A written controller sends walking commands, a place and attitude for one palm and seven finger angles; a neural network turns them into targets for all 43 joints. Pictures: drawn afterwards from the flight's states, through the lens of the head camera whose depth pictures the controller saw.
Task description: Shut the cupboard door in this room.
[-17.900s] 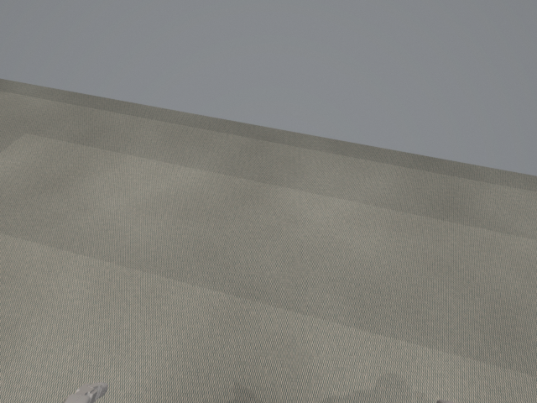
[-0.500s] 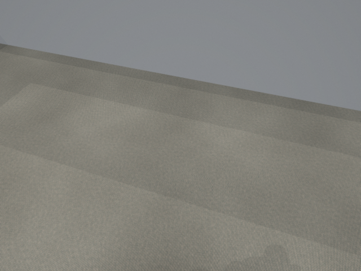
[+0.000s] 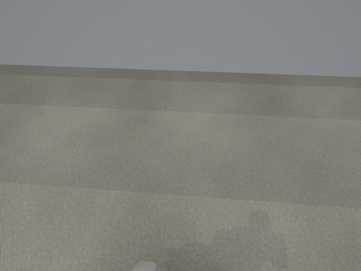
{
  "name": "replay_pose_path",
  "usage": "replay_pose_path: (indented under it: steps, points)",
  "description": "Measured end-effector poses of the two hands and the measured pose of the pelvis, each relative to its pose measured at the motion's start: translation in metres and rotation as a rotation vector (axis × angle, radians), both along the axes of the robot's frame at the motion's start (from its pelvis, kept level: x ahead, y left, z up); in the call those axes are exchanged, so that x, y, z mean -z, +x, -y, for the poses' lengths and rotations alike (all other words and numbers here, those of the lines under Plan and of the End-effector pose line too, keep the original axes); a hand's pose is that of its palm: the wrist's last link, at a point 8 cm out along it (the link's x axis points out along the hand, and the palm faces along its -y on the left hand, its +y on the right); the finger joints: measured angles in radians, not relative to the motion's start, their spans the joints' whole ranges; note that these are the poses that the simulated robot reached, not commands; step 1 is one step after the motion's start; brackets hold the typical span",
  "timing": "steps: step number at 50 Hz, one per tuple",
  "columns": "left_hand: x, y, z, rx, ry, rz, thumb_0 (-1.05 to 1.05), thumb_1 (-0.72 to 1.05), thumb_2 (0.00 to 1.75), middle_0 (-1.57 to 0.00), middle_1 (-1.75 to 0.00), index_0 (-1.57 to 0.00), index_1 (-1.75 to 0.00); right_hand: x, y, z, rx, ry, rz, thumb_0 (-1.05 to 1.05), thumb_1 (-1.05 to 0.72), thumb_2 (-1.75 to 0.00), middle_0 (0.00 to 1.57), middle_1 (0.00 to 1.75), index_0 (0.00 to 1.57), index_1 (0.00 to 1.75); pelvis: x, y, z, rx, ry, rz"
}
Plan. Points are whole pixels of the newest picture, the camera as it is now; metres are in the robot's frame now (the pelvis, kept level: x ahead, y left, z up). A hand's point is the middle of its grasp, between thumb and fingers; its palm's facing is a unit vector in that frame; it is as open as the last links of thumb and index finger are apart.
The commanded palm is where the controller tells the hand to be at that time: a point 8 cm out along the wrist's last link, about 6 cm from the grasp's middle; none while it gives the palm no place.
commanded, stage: turn or walk to find it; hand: left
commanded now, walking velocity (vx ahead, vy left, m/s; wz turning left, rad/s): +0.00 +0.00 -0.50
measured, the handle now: out of the picture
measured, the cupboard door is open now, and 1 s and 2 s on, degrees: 81 81 81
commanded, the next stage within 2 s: none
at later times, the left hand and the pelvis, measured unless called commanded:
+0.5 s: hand out of the picture +0.10 +0.25 -0.17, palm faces -0.22 -0.95 -0.21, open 7.4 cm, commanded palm none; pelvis -0.02 +0.06 +0.00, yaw -17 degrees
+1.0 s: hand out of the picture +0.13 +0.11 -0.15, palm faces -0.48 -0.83 -0.27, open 7.4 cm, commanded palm none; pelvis -0.05 -0.01 +0.00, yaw -31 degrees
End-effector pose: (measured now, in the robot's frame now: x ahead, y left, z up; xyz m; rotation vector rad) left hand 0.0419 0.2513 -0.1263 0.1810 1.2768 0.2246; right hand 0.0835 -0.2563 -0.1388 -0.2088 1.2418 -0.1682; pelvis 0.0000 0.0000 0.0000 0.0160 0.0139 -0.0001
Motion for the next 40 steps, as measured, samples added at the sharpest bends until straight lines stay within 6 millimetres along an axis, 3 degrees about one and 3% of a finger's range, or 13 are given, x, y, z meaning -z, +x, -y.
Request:
replay_pose_path:
  steps: [8, 15, 21, 27, 35, 37, 40]
  points:
    - [0.026, 0.011, -0.042, 0.057, -0.030, -0.004, 0.01, 0.90, 0.90, -0.20, -0.30, -0.21, -0.30, -0.015, 0.006, -0.041, 0.035, -0.033, 0.132, 0.01, -0.91, -0.90, 0.20, 0.30, 0.20, 0.30, 0.010, -0.008, -0.037, 0.077, -0.028, 0.005]
    - [0.019, 0.034, -0.063, 0.150, -0.049, -0.005, 0.01, 0.90, 0.90, -0.20, -0.30, -0.20, -0.30, -0.029, -0.036, -0.065, 0.111, -0.048, 0.107, 0.01, -0.91, -0.90, 0.20, 0.30, 0.20, 0.30, -0.001, -0.011, -0.060, 0.168, -0.056, 0.020]
    - [0.016, 0.052, -0.064, 0.225, -0.043, -0.015, 0.01, 0.91, 0.90, -0.20, -0.30, -0.20, -0.30, -0.025, -0.083, -0.075, 0.223, -0.036, 0.050, 0.01, -0.91, -0.90, 0.20, 0.30, 0.20, 0.30, -0.003, -0.012, -0.065, 0.240, -0.055, 0.013]
    - [0.016, 0.076, -0.036, 0.333, -0.045, -0.025, 0.01, 0.91, 0.90, -0.20, -0.30, -0.20, -0.30, -0.014, -0.144, -0.077, 0.358, -0.006, -0.029, 0.01, -0.91, -0.90, 0.20, 0.30, 0.20, 0.30, 0.000, -0.018, -0.057, 0.314, -0.042, 0.011]
    - [0.007, 0.124, 0.046, 0.529, -0.037, 0.087, 0.01, 0.91, 0.90, -0.20, -0.30, -0.20, -0.30, 0.018, -0.227, -0.061, 0.531, 0.064, -0.130, 0.01, -0.91, -0.90, 0.20, 0.30, 0.20, 0.30, 0.013, -0.032, -0.026, 0.420, -0.008, 0.015]
    - [0.005, 0.131, 0.065, 0.567, -0.025, 0.137, 0.01, 0.91, 0.90, -0.20, -0.30, -0.20, -0.30, 0.029, -0.241, -0.054, 0.558, 0.081, -0.148, 0.01, -0.91, -0.90, 0.20, 0.30, 0.20, 0.30, 0.020, -0.037, -0.016, 0.439, -0.009, 0.017]
    - [-0.004, 0.130, 0.084, 0.588, -0.017, 0.163, 0.01, 0.90, 0.90, -0.20, -0.30, -0.20, -0.30, 0.030, -0.248, -0.043, 0.581, 0.090, -0.158, 0.01, -0.91, -0.90, 0.20, 0.30, 0.20, 0.30, 0.015, -0.043, -0.007, 0.457, -0.004, 0.025]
